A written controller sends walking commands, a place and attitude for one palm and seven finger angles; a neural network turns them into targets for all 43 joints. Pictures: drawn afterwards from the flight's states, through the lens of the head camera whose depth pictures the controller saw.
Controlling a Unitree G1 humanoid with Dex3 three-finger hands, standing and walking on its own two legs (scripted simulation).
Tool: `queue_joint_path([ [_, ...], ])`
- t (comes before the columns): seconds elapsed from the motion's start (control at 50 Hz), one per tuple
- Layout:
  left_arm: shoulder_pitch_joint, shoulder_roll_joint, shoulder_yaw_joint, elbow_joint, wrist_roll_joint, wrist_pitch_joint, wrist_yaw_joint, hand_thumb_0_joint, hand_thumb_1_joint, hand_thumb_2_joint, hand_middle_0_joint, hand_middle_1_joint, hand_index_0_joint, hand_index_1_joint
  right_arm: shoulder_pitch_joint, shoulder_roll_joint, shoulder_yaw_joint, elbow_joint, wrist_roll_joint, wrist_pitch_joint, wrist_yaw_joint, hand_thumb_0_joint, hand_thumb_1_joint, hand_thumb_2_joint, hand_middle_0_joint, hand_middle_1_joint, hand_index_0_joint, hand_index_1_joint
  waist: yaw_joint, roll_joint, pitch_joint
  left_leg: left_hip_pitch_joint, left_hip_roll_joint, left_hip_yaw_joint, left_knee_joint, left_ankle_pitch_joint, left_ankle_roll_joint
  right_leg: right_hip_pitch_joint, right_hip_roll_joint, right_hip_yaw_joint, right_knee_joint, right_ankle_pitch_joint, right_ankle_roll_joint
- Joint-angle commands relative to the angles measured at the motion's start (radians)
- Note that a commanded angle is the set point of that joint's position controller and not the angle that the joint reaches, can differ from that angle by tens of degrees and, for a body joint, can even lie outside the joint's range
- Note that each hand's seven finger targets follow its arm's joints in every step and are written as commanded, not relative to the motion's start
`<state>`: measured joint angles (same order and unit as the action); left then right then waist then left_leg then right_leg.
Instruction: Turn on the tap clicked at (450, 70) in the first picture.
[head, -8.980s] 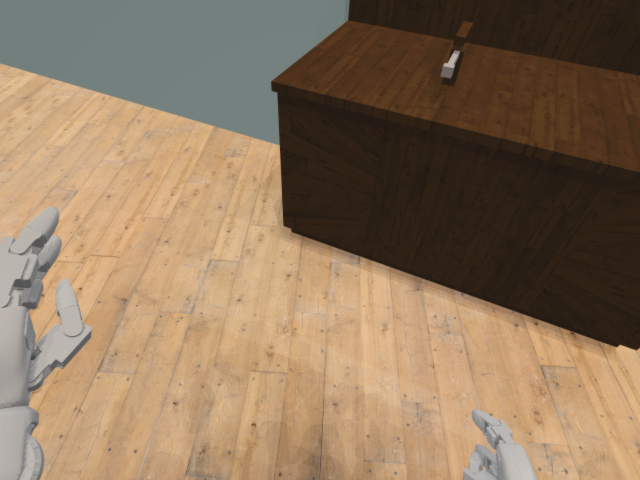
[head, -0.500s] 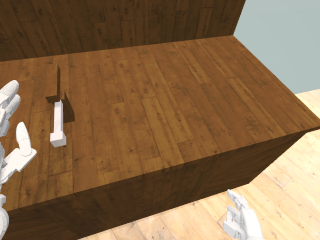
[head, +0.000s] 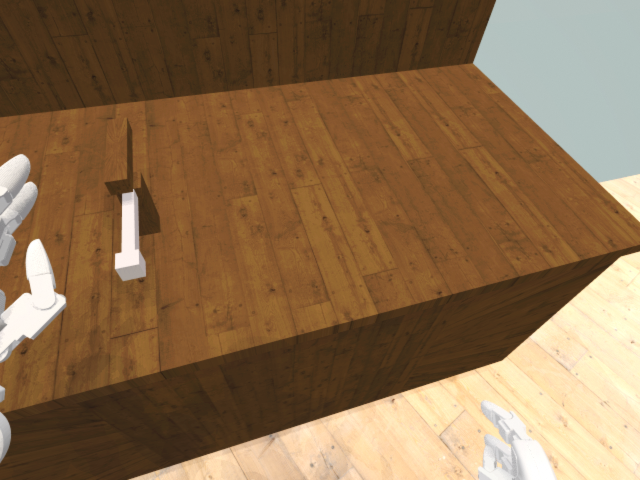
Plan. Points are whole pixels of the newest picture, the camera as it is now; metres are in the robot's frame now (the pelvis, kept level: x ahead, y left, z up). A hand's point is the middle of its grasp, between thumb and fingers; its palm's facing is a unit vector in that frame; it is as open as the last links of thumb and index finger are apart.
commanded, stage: come to a stop and stand still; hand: left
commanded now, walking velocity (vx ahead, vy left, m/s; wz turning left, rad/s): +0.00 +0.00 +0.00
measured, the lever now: (130, 265) +0.35 +0.27 +0.05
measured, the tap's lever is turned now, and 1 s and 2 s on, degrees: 0 0 0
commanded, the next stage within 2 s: look again from close up in 0.54 s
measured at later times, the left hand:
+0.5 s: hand out of the picture +0.19 +0.30 +0.16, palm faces +0.38 -0.85 -0.37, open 7.4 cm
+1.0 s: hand (26, 335) +0.20 +0.27 +0.16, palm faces +0.32 -0.87 -0.38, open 7.4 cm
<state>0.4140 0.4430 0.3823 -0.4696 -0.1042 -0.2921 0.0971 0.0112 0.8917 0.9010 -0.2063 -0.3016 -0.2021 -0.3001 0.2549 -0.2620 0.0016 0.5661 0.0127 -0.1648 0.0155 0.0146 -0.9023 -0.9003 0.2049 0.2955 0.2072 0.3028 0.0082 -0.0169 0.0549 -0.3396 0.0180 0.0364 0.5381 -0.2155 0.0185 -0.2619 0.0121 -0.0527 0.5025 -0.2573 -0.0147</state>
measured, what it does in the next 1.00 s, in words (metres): stands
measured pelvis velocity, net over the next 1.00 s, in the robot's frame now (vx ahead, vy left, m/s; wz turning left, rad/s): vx -0.01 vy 0.03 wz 0.00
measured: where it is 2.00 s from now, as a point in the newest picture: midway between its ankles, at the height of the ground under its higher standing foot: outside the picture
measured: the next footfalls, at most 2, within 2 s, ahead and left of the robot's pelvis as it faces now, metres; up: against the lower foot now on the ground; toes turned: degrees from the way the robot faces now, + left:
none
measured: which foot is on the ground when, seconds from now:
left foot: down 0.00-1.00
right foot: down 0.00-1.00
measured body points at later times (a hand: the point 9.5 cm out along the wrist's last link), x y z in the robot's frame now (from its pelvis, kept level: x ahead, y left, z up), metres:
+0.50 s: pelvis -0.02 +0.04 +0.00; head +0.02 +0.07 +0.45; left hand +0.17 +0.34 +0.18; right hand +0.19 -0.15 -0.06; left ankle +0.04 +0.10 -0.73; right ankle +0.01 -0.11 -0.73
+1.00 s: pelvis -0.01 +0.03 +0.01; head +0.00 +0.05 +0.45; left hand +0.18 +0.31 +0.18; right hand +0.16 -0.20 -0.06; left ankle +0.04 +0.10 -0.73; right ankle +0.01 -0.11 -0.73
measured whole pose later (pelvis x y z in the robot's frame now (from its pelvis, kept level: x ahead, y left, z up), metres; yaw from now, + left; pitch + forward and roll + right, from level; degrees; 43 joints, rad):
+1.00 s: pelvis -0.01 +0.03 +0.01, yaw +0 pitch -1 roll -2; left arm 0.46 0.39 0.34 -0.49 -0.05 -0.20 0.07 0.01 0.89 0.90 -0.21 -0.30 -0.21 -0.30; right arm 0.21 -0.22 0.04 0.56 0.02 -0.13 -0.04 0.02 -0.90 -0.90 0.20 0.30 0.21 0.30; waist 0.01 -0.02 0.06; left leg -0.27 -0.01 0.05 0.45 -0.16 0.06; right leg -0.18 -0.01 -0.04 0.39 -0.18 0.02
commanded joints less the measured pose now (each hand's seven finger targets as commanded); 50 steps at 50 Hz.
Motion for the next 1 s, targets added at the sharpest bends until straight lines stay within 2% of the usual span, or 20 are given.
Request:
queue_joint_path([
  [0.0,-0.101,0.261,0.2,-0.214,-0.015,-0.081,0.03,0.0,0.9,0.9,-0.2,-0.3,-0.2,-0.3,-0.116,-0.12,-0.042,-0.137,0.005,-0.068,-0.02,0.0,-0.9,-0.9,0.2,0.3,0.2,0.3,0.022,0.049,-0.143,0.119,0.048,-0.126,-0.102,0.028,0.0,-0.022,-0.134,0.101,-0.104,0.105,-0.022],
  [0.02,-0.098,0.224,0.174,-0.189,-0.012,-0.085,0.025,0.0,0.9,0.9,-0.2,-0.3,-0.2,-0.3,-0.093,-0.112,-0.04,-0.124,-0.002,-0.07,-0.024,0.0,-0.9,-0.9,0.2,0.3,0.2,0.3,0.02,0.055,-0.149,0.101,0.055,-0.134,-0.118,0.013,0.005,0.0,-0.126,0.081,-0.102,0.094,-0.016],
  [0.1,-0.119,0.213,0.138,-0.261,0.001,-0.084,0.018,0.0,0.9,0.9,-0.2,-0.3,-0.2,-0.3,-0.111,-0.11,-0.04,-0.119,0.01,-0.097,-0.019,0.0,-0.9,-0.9,0.2,0.3,0.2,0.3,0.022,0.148,-0.194,0.14,0.074,-0.168,-0.155,0.019,0.01,0.027,-0.112,0.068,-0.062,0.071,-0.013],
  [0.18,-0.082,0.163,0.101,-0.274,0.02,-0.074,0.013,0.0,0.9,0.9,-0.2,-0.3,-0.2,-0.3,-0.094,-0.108,-0.043,-0.115,0.003,-0.109,-0.012,0.0,-0.9,-0.9,0.2,0.3,0.2,0.3,0.018,0.14,-0.181,0.132,0.104,-0.187,-0.184,0.02,0.005,0.029,-0.102,0.039,-0.056,0.032,-0.003],
  [0.2,-0.049,0.174,0.124,-0.247,0.021,-0.063,0.016,0.0,0.9,0.9,-0.2,-0.3,-0.2,-0.3,-0.119,-0.109,-0.043,-0.121,0.007,-0.109,-0.013,0.0,-0.9,-0.9,0.2,0.3,0.2,0.3,0.024,0.142,-0.182,0.151,0.109,-0.196,-0.203,0.027,0.001,0.015,-0.095,0.036,-0.044,0.015,-0.002],
  [0.22,-0.04,0.133,0.1,-0.222,0.025,-0.062,0.012,0.0,0.9,0.9,-0.2,-0.3,-0.2,-0.3,-0.103,-0.104,-0.04,-0.119,-0.001,-0.101,-0.015,0.0,-0.9,-0.9,0.2,0.3,0.2,0.3,0.021,0.113,-0.161,0.121,0.115,-0.196,-0.215,-0.018,0.0,0.017,-0.091,0.026,-0.054,0.005,0.001],
  [0.3,-0.049,0.152,0.132,-0.208,0.033,-0.047,0.011,0.0,0.9,0.9,-0.2,-0.3,-0.2,-0.3,-0.129,-0.098,-0.038,-0.131,0.006,-0.089,-0.022,0.0,-0.9,-0.9,0.2,0.3,0.2,0.3,0.016,0.111,-0.153,0.124,0.112,-0.198,-0.24,-0.068,-0.016,0.018,-0.09,0.038,-0.072,0.005,-0.003],
  [0.32,-0.053,0.111,0.098,-0.209,0.035,-0.046,0.005,0.0,0.9,0.9,-0.2,-0.3,-0.2,-0.3,-0.121,-0.089,-0.031,-0.134,-0.003,-0.08,-0.024,0.0,-0.9,-0.9,0.2,0.3,0.2,0.3,0.015,0.112,-0.151,0.115,0.114,-0.196,-0.244,-0.083,-0.017,0.025,-0.085,0.03,-0.078,0.012,-0.002],
  [0.38,-0.079,0.112,0.095,-0.203,0.035,-0.03,0.002,0.0,0.9,0.9,-0.2,-0.3,-0.2,-0.3,-0.133,-0.083,-0.028,-0.15,0.0,-0.072,-0.031,0.0,-0.9,-0.9,0.2,0.3,0.2,0.3,0.007,0.088,-0.13,0.105,0.11,-0.19,-0.248,-0.141,-0.015,0.025,-0.093,0.049,-0.109,-0.002,-0.002],
  [0.5,-0.091,0.114,0.093,-0.232,0.049,0.003,0.007,0.0,0.9,0.9,-0.2,-0.3,-0.2,-0.3,-0.165,-0.076,-0.015,-0.163,0.002,-0.058,-0.04,0.0,-0.9,-0.9,0.2,0.3,0.2,0.3,0.012,0.094,-0.154,0.154,0.105,-0.168,-0.243,-0.094,-0.022,0.038,-0.089,0.062,-0.127,0.025,-0.005],
  [0.52,-0.097,0.069,0.052,-0.232,0.05,0.002,0.002,0.0,0.9,0.9,-0.2,-0.3,-0.2,-0.3,-0.154,-0.073,-0.011,-0.16,-0.008,-0.053,-0.041,0.0,-0.9,-0.9,0.2,0.3,0.2,0.3,0.009,0.092,-0.153,0.144,0.106,-0.168,-0.246,-0.106,-0.022,0.042,-0.083,0.053,-0.129,0.032,-0.004],
  [0.6,-0.088,0.118,0.095,-0.239,0.055,0.021,0.011,0.0,0.9,0.9,-0.2,-0.3,-0.2,-0.3,-0.171,-0.072,-0.011,-0.17,0.0,-0.048,-0.049,0.0,-0.9,-0.9,0.2,0.3,0.2,0.3,0.012,0.088,-0.157,0.155,0.099,-0.155,-0.234,-0.085,-0.018,0.057,-0.092,0.07,-0.145,0.044,-0.007],
  [0.62,-0.084,0.07,0.052,-0.232,0.053,0.018,0.005,0.0,0.9,0.9,-0.2,-0.3,-0.2,-0.3,-0.161,-0.068,-0.007,-0.167,-0.007,-0.043,-0.05,0.0,-0.9,-0.9,0.2,0.3,0.2,0.3,0.008,0.077,-0.161,0.149,0.097,-0.148,-0.221,-0.071,-0.012,0.061,-0.091,0.066,-0.153,0.064,-0.007],
  [0.7,-0.051,0.114,0.093,-0.241,0.053,0.031,0.009,0.0,0.9,0.9,-0.2,-0.3,-0.2,-0.3,-0.171,-0.074,-0.01,-0.174,0.003,-0.04,-0.054,0.0,-0.9,-0.9,0.2,0.3,0.2,0.3,0.01,0.089,-0.164,0.164,0.092,-0.144,-0.208,-0.012,-0.014,0.071,-0.099,0.072,-0.154,0.091,-0.01],
  [0.72,-0.044,0.071,0.055,-0.235,0.05,0.027,0.003,0.0,0.9,0.9,-0.2,-0.3,-0.2,-0.3,-0.161,-0.072,-0.007,-0.17,-0.004,-0.035,-0.054,0.0,-0.9,-0.9,0.2,0.3,0.2,0.3,0.007,0.083,-0.165,0.152,0.092,-0.139,-0.203,-0.002,-0.01,0.078,-0.096,0.064,-0.158,0.106,-0.008],
  [0.8,-0.02,0.12,0.097,-0.259,0.051,0.03,0.007,0.0,0.9,0.9,-0.2,-0.3,-0.2,-0.3,-0.167,-0.078,-0.012,-0.176,0.008,-0.033,-0.058,0.0,-0.9,-0.9,0.2,0.3,0.2,0.3,0.008,0.105,-0.172,0.163,0.091,-0.141,-0.201,0.033,-0.013,0.088,-0.1,0.063,-0.146,0.116,-0.009],
  [0.82,-0.013,0.082,0.061,-0.244,0.047,0.025,0.001,0.0,0.9,0.9,-0.2,-0.3,-0.2,-0.3,-0.156,-0.077,-0.009,-0.172,0.001,-0.029,-0.058,0.0,-0.9,-0.9,0.2,0.3,0.2,0.3,0.006,0.093,-0.164,0.154,0.094,-0.141,-0.203,0.021,-0.009,0.079,-0.095,0.056,-0.155,0.106,-0.007],
  [0.9,0.007,0.125,0.103,-0.233,0.047,0.032,0.006,0.0,0.9,0.9,-0.2,-0.3,-0.2,-0.3,-0.159,-0.079,-0.012,-0.173,0.009,-0.029,-0.064,0.0,-0.9,-0.9,0.2,0.3,0.2,0.3,0.008,0.083,-0.159,0.168,0.096,-0.14,-0.206,0.028,-0.009,0.075,-0.098,0.062,-0.156,0.105,-0.006],
  [0.92,0.004,0.079,0.06,-0.213,0.043,0.03,-0.002,0.0,0.9,0.9,-0.2,-0.3,-0.2,-0.3,-0.151,-0.078,-0.01,-0.172,0.003,-0.025,-0.064,0.0,-0.9,-0.9,0.2,0.3,0.2,0.3,0.003,0.057,-0.149,0.156,0.095,-0.135,-0.201,0.012,-0.004,0.069,-0.098,0.061,-0.17,0.101,-0.004],
  [0.98,-0.018,0.092,0.066,-0.216,0.045,0.03,-0.002,0.0,0.9,0.9,-0.2,-0.3,-0.2,-0.3,-0.142,-0.081,-0.016,-0.169,0.009,-0.026,-0.067,0.0,-0.9,-0.9,0.2,0.3,0.2,0.3,-0.001,0.083,-0.139,0.153,0.095,-0.138,-0.201,-0.019,-0.002,0.059,-0.102,0.074,-0.177,0.077,-0.008],
])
